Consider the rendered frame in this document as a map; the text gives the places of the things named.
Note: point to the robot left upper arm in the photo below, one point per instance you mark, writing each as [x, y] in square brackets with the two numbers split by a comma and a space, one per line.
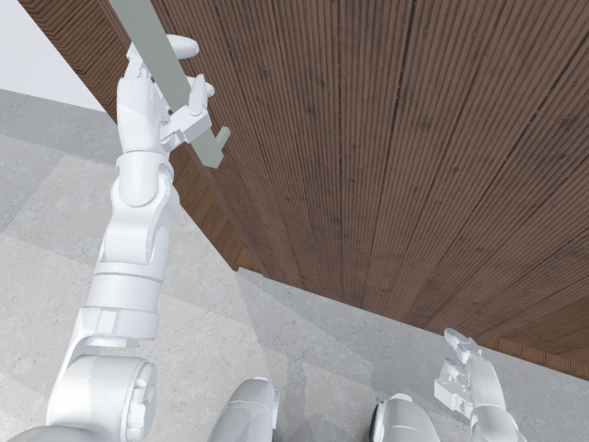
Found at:
[101, 398]

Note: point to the robot right shin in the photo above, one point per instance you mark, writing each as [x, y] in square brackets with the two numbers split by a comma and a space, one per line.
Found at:
[401, 396]

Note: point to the robot right forearm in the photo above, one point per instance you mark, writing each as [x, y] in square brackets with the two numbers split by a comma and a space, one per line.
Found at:
[493, 424]

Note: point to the right robot hand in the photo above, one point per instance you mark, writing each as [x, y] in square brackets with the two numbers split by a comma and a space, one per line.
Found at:
[474, 386]

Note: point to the left robot hand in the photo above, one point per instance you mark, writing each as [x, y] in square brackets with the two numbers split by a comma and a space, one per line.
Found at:
[142, 108]

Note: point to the handle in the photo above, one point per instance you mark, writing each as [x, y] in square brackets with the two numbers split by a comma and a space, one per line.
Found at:
[149, 38]

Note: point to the wardrobe door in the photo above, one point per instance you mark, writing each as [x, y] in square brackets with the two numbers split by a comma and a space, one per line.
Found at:
[423, 160]
[563, 332]

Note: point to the right robot thigh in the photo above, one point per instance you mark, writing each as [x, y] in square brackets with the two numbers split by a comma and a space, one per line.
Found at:
[399, 420]

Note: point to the robot left forearm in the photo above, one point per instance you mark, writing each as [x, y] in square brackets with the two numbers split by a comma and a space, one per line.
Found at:
[121, 307]

